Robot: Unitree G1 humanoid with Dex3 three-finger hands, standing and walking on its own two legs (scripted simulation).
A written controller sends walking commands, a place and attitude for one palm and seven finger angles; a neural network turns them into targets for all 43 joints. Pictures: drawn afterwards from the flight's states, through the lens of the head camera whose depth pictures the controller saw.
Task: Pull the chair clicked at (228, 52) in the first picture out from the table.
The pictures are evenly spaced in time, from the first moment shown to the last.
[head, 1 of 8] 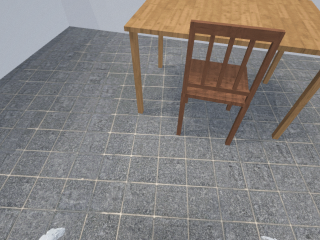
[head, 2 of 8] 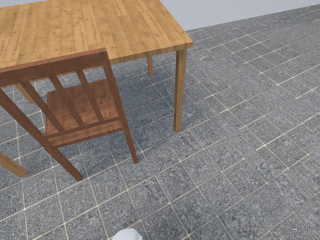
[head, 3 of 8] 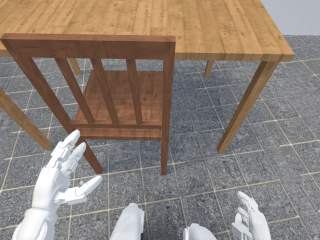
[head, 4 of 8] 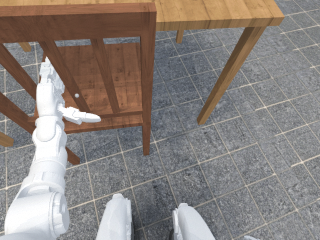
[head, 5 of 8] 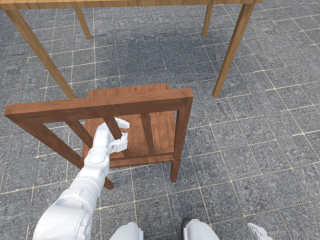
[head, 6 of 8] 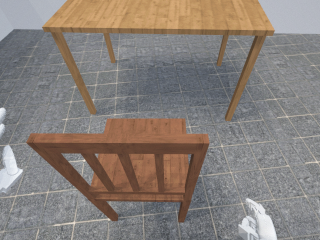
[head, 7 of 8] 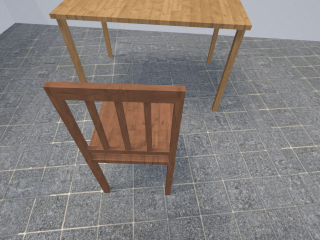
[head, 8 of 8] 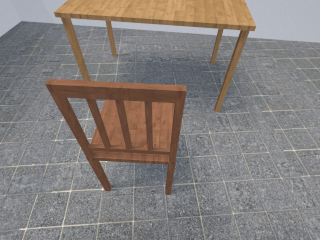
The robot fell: no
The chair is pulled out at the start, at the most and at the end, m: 0.00 0.62 0.62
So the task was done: yes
